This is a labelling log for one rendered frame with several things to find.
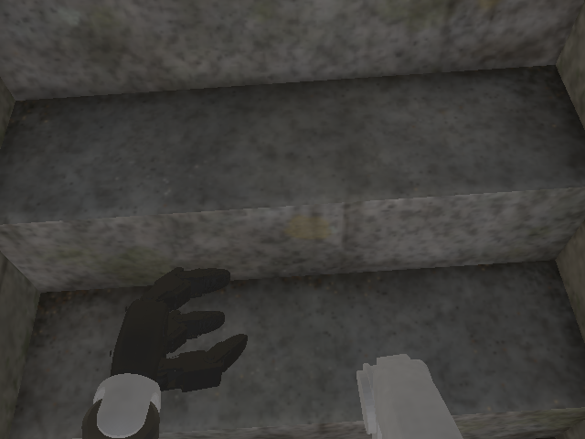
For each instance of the left robot hand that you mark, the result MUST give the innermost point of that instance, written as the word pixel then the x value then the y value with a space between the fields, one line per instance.
pixel 149 332

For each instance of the robot right thigh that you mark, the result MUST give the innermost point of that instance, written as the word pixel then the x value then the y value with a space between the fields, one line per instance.
pixel 400 401

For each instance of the robot left forearm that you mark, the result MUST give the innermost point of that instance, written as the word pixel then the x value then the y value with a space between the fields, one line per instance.
pixel 125 406

